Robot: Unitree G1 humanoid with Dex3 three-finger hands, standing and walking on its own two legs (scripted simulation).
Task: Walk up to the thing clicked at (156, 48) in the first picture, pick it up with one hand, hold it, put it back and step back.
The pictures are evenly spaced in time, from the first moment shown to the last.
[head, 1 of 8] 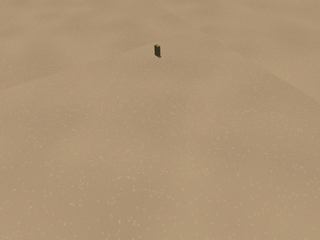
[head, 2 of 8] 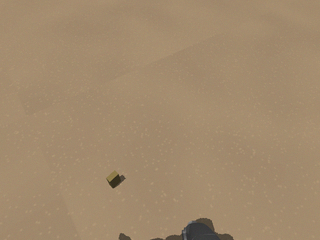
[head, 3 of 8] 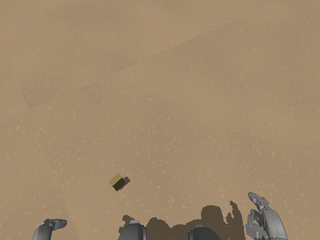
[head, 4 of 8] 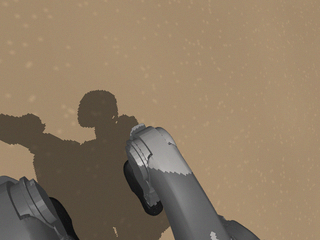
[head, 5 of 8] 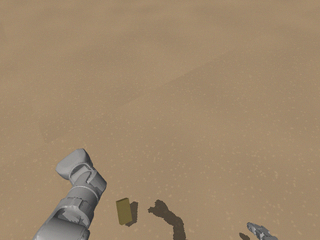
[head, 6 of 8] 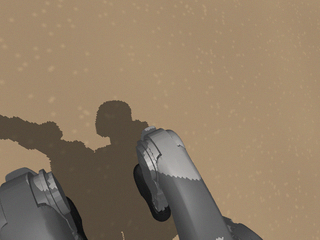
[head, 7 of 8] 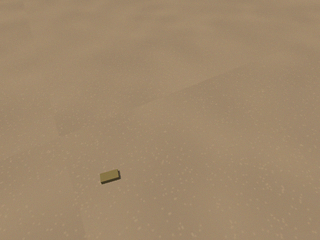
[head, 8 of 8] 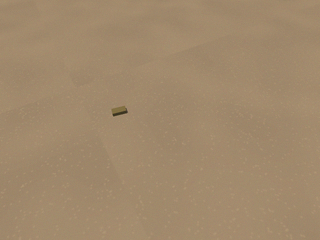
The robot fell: no
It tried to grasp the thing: yes
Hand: left
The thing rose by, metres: 0.59
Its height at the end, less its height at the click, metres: -0.04
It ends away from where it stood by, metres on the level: 0.28
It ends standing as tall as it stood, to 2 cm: no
